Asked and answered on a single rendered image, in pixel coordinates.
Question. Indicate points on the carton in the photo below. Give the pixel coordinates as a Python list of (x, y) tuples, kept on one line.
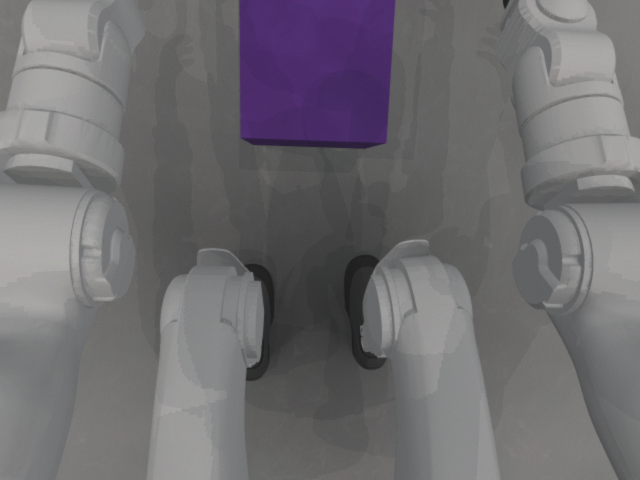
[(315, 73)]

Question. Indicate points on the robot right forearm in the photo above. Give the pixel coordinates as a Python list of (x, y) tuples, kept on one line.
[(569, 108)]

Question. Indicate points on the robot left upper arm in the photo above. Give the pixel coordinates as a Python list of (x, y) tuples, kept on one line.
[(64, 251)]

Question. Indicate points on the robot left forearm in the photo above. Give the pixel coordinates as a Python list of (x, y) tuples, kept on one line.
[(68, 96)]

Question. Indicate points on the robot right foot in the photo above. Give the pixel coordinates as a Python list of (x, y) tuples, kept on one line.
[(357, 276)]

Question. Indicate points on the right robot thigh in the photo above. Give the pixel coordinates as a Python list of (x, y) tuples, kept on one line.
[(443, 423)]

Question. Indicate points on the robot right upper arm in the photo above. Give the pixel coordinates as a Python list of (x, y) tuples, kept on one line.
[(581, 264)]

